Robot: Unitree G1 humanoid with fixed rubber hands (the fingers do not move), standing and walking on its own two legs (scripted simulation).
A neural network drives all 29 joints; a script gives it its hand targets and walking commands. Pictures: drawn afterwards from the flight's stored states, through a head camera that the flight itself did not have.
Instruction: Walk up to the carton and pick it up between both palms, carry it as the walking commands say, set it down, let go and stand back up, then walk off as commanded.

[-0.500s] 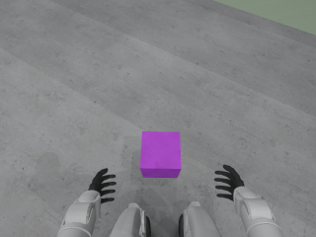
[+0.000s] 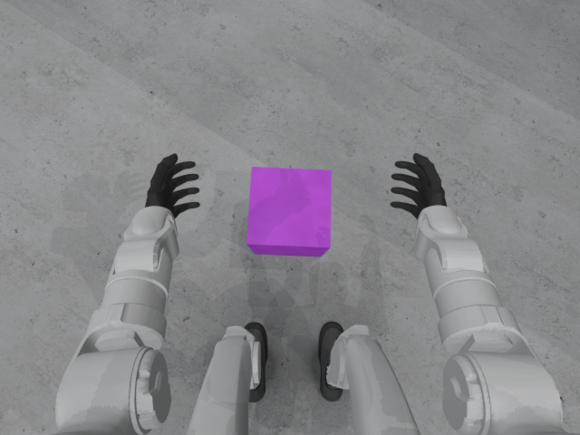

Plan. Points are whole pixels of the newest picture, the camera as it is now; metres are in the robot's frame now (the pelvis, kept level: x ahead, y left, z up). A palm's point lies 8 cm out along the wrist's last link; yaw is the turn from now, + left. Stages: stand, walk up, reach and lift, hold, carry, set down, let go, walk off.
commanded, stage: reach and lift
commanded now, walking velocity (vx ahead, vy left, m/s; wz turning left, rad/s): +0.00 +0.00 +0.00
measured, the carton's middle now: (289, 216) +0.50 +0.01 -0.55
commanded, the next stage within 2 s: none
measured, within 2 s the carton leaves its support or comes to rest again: neither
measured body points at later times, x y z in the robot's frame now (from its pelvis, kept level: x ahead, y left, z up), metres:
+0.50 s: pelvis +0.01 +0.02 -0.02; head +0.32 +0.02 +0.30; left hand +0.51 +0.20 -0.16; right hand +0.50 -0.19 -0.15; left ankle +0.07 +0.11 -0.63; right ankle +0.07 -0.11 -0.63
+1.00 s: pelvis -0.05 -0.01 -0.15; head +0.34 -0.01 +0.05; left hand +0.50 +0.19 -0.34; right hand +0.50 -0.19 -0.34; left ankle +0.07 +0.11 -0.63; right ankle +0.07 -0.12 -0.63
